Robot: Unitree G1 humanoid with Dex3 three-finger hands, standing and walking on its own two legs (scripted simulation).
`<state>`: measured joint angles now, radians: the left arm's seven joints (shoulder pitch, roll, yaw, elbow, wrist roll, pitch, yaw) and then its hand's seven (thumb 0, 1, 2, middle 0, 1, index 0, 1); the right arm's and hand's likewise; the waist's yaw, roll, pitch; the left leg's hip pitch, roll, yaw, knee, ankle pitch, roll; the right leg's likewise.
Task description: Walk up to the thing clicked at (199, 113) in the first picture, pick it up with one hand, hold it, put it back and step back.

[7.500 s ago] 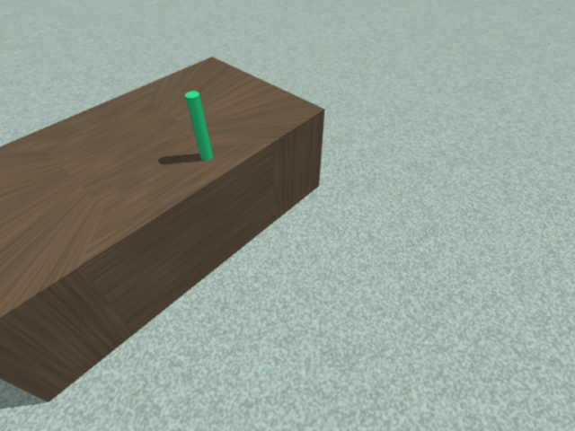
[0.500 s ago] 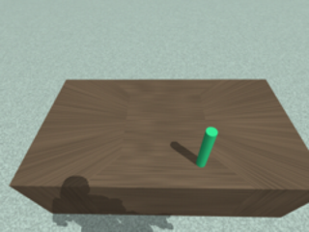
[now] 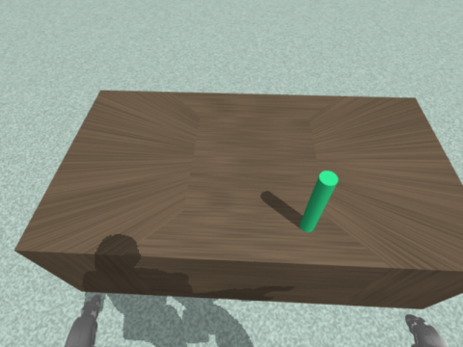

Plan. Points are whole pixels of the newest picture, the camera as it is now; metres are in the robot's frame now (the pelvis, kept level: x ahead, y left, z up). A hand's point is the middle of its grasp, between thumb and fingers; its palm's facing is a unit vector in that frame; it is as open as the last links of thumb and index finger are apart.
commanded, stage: go down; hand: right
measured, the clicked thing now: (316, 205) +0.49 -0.19 -0.19
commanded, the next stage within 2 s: none
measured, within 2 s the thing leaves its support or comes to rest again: neither
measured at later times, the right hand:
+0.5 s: hand (397, 336) +0.17 -0.27 -0.11, palm faces +0.08 +0.94 -0.32, open 17.6 cm
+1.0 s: hand (408, 343) +0.16 -0.28 -0.10, palm faces +0.12 +0.94 -0.31, open 17.5 cm
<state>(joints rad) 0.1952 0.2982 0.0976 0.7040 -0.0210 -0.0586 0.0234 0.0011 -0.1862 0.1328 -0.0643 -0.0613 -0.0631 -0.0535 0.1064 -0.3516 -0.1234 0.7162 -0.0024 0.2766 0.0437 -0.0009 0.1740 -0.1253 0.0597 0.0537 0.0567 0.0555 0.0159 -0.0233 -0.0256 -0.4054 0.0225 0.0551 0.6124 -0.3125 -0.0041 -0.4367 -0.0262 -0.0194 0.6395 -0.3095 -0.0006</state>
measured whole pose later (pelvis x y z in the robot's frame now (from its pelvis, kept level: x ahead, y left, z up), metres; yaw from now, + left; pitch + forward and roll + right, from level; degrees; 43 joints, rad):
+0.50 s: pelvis +0.02 +0.00 -0.02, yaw -1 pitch +9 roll +1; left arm 0.29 0.27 0.07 0.51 -0.01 -0.10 0.08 -0.01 -0.53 0.05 -0.07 -0.06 -0.06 -0.06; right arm 0.23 -0.37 -0.17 0.47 0.02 0.34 0.10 -0.01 0.56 -0.03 0.04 0.05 0.05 0.06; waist 0.02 -0.03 -0.09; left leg -0.48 0.03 0.07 0.75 -0.41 -0.01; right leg -0.52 -0.03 0.00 0.78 -0.41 0.00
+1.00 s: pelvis +0.01 +0.00 -0.03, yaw -1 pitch +9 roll +1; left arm 0.38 0.26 0.04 0.33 -0.02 -0.10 0.11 -0.01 -0.53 0.05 -0.07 -0.06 -0.07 -0.06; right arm 0.32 -0.39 -0.22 0.29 0.05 0.38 0.13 -0.01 0.55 -0.03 0.04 0.05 0.05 0.06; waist 0.01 -0.03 -0.11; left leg -0.54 0.03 0.08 0.83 -0.44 0.00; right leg -0.58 -0.03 0.01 0.87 -0.43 0.00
